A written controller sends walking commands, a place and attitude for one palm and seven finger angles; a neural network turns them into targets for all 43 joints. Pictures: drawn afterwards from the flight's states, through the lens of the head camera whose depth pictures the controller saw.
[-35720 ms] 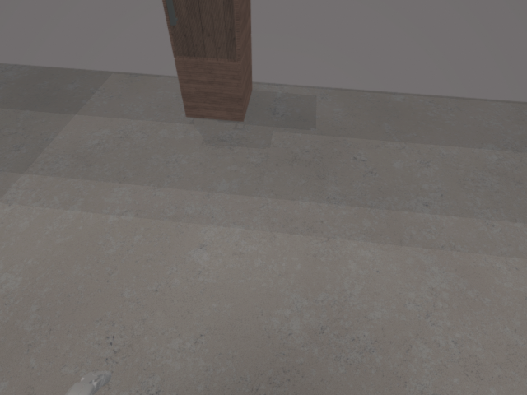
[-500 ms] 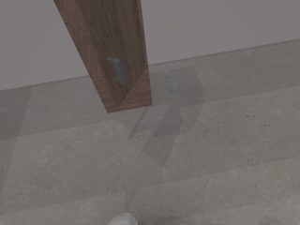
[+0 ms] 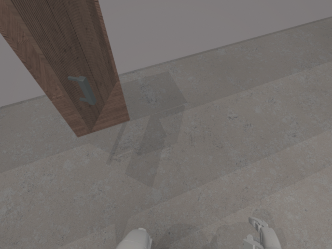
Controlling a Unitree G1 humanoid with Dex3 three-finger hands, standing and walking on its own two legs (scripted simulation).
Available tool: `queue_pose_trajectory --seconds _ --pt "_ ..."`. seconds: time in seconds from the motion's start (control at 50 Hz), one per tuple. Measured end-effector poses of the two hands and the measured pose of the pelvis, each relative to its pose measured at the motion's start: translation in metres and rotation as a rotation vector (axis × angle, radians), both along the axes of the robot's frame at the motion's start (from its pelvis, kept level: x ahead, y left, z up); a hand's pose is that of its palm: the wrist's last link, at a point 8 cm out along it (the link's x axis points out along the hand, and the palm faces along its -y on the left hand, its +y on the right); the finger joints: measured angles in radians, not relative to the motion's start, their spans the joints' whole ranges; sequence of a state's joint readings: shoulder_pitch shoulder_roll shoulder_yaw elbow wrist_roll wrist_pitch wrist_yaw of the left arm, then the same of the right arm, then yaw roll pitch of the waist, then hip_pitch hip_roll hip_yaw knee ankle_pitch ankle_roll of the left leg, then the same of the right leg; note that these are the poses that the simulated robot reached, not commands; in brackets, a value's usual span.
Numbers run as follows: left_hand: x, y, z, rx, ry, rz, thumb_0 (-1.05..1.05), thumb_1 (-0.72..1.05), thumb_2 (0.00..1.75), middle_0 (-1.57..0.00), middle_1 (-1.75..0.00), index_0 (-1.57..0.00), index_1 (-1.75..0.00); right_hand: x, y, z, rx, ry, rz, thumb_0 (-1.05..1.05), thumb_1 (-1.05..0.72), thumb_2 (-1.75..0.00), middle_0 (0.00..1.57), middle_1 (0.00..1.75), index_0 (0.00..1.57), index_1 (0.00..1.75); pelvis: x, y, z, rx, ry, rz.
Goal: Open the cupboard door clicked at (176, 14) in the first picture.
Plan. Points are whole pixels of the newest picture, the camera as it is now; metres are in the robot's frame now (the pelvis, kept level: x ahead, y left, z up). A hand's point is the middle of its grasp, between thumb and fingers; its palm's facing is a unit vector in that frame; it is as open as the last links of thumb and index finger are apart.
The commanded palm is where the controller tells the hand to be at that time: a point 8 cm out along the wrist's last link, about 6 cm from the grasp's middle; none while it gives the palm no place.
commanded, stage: walk to a spot facing it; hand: left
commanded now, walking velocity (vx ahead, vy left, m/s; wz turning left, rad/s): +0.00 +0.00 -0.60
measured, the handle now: (82, 90) +0.60 +0.40 -0.10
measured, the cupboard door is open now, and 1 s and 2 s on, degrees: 55 55 55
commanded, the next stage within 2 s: none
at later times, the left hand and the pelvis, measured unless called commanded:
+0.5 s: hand (123, 198) +0.25 +0.16 -0.16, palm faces -0.39 -0.89 -0.23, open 7.4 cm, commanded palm none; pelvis +0.05 +0.01 -0.01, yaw -20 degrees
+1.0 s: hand (156, 171) +0.35 +0.08 -0.19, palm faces -0.50 -0.84 -0.19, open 7.3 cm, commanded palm none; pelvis +0.23 -0.07 -0.02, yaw -32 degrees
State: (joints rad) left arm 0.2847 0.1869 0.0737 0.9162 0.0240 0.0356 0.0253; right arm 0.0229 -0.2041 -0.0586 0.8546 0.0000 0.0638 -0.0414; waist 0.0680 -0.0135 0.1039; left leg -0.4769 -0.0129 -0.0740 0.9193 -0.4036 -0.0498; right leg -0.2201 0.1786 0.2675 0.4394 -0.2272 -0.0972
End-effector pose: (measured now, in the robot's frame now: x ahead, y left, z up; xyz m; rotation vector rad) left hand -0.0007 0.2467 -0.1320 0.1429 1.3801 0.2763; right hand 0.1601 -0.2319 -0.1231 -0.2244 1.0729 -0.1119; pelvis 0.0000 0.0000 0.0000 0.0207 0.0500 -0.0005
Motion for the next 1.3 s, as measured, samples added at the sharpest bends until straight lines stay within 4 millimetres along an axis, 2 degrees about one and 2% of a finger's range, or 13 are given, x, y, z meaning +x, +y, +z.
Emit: queue_pose_trajectory --seconds 0.14,0.24,0.32,0.42,0.52,0.58,0.64,0.74,0.84,0.94,1.02,1.1,1.3 --pt "0.038 0.041 -0.02 -0.009 -0.005 -0.088 0.0 0.91 0.9 -0.2 -0.3 -0.2 -0.3 -0.018 0.013 0.002 -0.046 -0.03 -0.073 0.0 -0.91 -0.9 0.2 0.3 0.2 0.3 0.012 0.03 -0.012 -0.04 0.019 -0.057" --pt "0.091 0.058 -0.013 -0.006 -0.063 -0.199 0.01 0.91 0.9 -0.2 -0.3 -0.2 -0.3 -0.064 0.017 0.006 -0.074 0.066 -0.122 0.0 -0.91 -0.9 0.21 0.3 0.2 0.3 0.015 0.038 -0.004 -0.048 0.001 -0.138" --pt "0.136 0.054 -0.004 -0.017 -0.107 -0.294 0.01 0.91 0.9 -0.2 -0.3 -0.2 -0.3 -0.109 0.015 0.008 -0.066 0.143 -0.206 0.0 -0.91 -0.9 0.21 0.3 0.2 0.3 0.022 0.039 0.001 -0.067 -0.001 -0.202" --pt "0.201 0.018 0.001 -0.043 -0.149 -0.444 0.01 0.91 0.9 -0.19 -0.3 -0.19 -0.29 -0.168 0.007 0.003 -0.04 0.231 -0.348 0.0 -0.91 -0.9 0.21 0.3 0.2 0.3 0.036 0.028 0.0 -0.061 0.0 -0.289" --pt "0.273 -0.051 0.003 -0.064 -0.23 -0.608 0.01 0.91 0.9 -0.19 -0.3 -0.19 -0.29 -0.224 -0.006 -0.013 0.003 0.339 -0.49 0.0 -0.91 -0.9 0.21 0.3 0.2 0.3 0.055 0.001 -0.011 -0.044 0.0 -0.364" --pt "0.304 -0.09 0.001 -0.072 -0.32 -0.661 0.01 0.91 0.9 -0.19 -0.3 -0.19 -0.29 -0.242 -0.016 -0.027 0.031 0.404 -0.549 0.0 -0.91 -0.9 0.2 0.3 0.2 0.3 0.065 -0.017 -0.023 -0.041 -0.015 -0.393" --pt "0.309 -0.112 0.005 -0.082 -0.323 -0.665 0.0 0.91 0.9 -0.2 -0.3 -0.2 -0.3 -0.227 -0.029 -0.026 0.039 0.397 -0.582 0.01 -0.91 -0.9 0.2 0.3 0.2 0.3 0.079 -0.028 -0.017 -0.048 -0.035 -0.411" --pt "0.302 -0.126 -0.001 -0.101 -0.205 -0.668 0.0 0.91 0.9 -0.2 -0.3 -0.2 -0.3 -0.158 -0.052 -0.015 0.043 0.249 -0.602 0.01 -0.91 -0.9 0.2 0.3 0.2 0.3 0.11 -0.044 -0.006 -0.037 -0.039 -0.457" --pt "0.311 -0.117 -0.015 -0.102 -0.097 -0.633 0.0 0.92 0.9 -0.2 -0.3 -0.2 -0.3 -0.077 -0.067 -0.011 0.043 0.12 -0.585 0.0 -0.91 -0.9 0.2 0.3 0.2 0.3 0.154 -0.056 -0.008 -0.049 -0.034 -0.486" --pt "0.344 -0.108 -0.037 -0.084 -0.009 -0.613 0.0 0.92 0.9 -0.2 -0.3 -0.2 -0.3 -0.014 -0.074 -0.018 0.012 0.053 -0.579 0.0 -0.91 -0.9 0.2 0.3 0.2 0.3 0.207 -0.064 -0.023 -0.048 -0.026 -0.528" --pt "0.388 -0.128 -0.026 -0.079 -0.003 -0.665 0.01 0.92 0.9 -0.2 -0.3 -0.2 -0.3 -0.007 -0.065 -0.013 0.039 0.1 -0.629 0.0 -0.91 -0.9 0.2 0.3 0.2 0.3 0.237 -0.078 -0.012 -0.033 -0.021 -0.57" --pt "0.441 -0.168 -0.011 -0.097 -0.056 -0.714 0.01 0.92 0.9 -0.2 -0.3 -0.19 -0.29 -0.019 -0.056 -0.009 0.083 0.219 -0.695 0.0 -0.92 -0.9 0.21 0.3 0.2 0.3 0.266 -0.098 -0.001 -0.03 -0.011 -0.603" --pt "0.559 -0.325 -0.012 -0.144 -0.173 -0.89 0.01 0.91 0.9 -0.19 -0.3 -0.19 -0.29 -0.048 -0.055 -0.024 0.255 0.489 -0.861 0.0 -0.91 -0.9 0.2 0.3 0.2 0.3 0.33 -0.185 -0.015 -0.013 -0.027 -0.666"
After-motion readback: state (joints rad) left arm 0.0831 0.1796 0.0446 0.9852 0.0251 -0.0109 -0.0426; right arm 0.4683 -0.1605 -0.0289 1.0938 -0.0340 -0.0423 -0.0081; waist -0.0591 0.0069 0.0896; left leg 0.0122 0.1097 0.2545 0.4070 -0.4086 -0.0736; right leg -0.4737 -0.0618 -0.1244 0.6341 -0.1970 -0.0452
